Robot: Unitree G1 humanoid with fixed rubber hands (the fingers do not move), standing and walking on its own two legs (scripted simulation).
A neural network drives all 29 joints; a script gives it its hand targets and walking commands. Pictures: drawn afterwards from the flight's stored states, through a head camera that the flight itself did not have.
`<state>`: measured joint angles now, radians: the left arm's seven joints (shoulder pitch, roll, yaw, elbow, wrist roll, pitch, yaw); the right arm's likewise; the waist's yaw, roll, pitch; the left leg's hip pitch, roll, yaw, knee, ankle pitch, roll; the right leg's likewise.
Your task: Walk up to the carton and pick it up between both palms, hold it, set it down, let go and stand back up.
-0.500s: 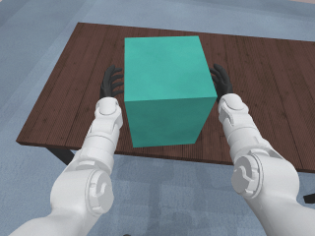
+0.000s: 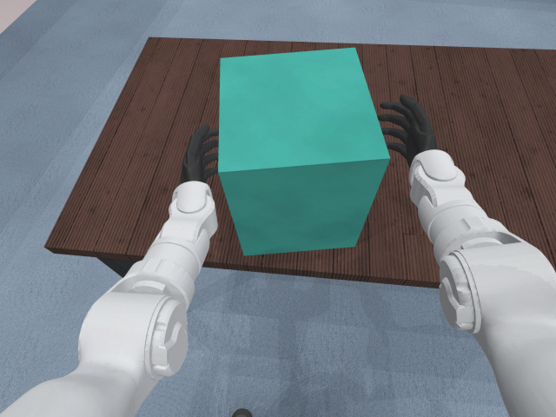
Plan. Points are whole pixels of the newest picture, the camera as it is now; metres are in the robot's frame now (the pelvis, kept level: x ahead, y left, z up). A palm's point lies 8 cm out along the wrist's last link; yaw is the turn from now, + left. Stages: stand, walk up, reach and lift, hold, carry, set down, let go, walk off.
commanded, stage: set down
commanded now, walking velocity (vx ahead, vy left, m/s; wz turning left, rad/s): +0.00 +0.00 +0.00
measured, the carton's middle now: (294, 161) +0.51 +0.06 +0.02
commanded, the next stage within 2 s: none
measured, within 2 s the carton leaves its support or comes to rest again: neither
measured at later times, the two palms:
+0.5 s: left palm (188, 213) +0.37 +0.19 +0.05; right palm (438, 196) +0.45 -0.15 +0.05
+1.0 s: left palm (179, 261) +0.31 +0.19 +0.03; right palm (473, 253) +0.38 -0.20 +0.02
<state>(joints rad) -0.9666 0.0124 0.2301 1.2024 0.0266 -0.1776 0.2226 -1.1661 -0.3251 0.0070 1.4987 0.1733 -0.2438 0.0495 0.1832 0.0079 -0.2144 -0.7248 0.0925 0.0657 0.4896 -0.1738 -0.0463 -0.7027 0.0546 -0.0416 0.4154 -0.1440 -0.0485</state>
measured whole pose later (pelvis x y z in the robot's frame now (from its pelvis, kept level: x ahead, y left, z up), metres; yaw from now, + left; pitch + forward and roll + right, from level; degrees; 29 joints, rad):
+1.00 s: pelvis -0.01 -0.01 +0.01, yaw +2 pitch +12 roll +0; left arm -0.34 -0.01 0.11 0.60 0.03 -0.16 0.20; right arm -0.58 -0.39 0.14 1.11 0.37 -0.39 0.14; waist 0.10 0.01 -0.07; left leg -0.46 0.08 0.04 0.40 -0.16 -0.05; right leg -0.46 0.05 -0.06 0.40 -0.15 -0.06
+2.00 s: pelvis -0.01 -0.01 +0.01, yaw +0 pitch -3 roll +1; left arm 0.28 -0.07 -0.09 0.10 0.08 -0.01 0.28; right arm 0.14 -0.38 0.08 0.56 0.36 -0.33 0.22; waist 0.03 -0.05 0.02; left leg -0.12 0.06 0.08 0.37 -0.19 -0.04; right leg -0.16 0.03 -0.03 0.43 -0.22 -0.06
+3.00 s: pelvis +0.02 +0.03 +0.02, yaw +0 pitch -3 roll +0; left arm 0.34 0.07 -0.03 0.26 0.05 -0.01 0.15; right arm 0.24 -0.29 0.04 0.61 0.19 -0.28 0.15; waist 0.04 -0.03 0.06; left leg -0.05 0.04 0.10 0.30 -0.20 -0.01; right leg -0.06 0.02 -0.01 0.28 -0.18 -0.02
